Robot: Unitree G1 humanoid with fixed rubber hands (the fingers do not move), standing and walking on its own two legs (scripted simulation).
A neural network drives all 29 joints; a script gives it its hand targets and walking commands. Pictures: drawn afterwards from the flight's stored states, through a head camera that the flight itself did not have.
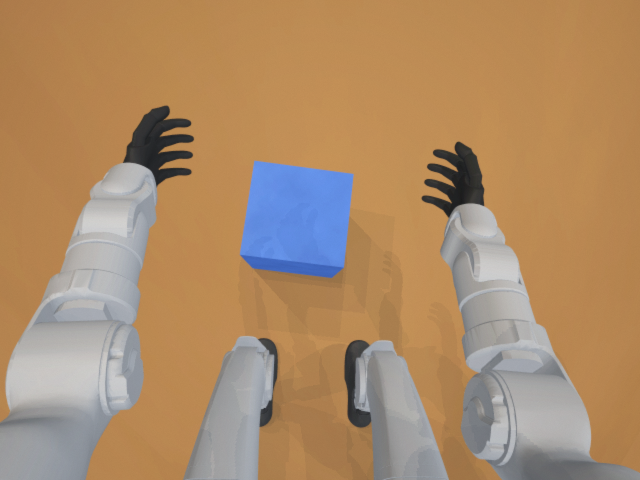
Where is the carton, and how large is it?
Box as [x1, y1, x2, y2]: [240, 161, 353, 277]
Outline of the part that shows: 254,161 240,255 254,268 328,277 333,276 343,267 353,174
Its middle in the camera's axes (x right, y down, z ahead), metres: -0.05 -0.03 +0.92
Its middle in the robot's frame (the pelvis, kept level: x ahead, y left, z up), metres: +0.50 +0.03 -0.53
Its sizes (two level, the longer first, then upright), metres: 0.210 0.200 0.250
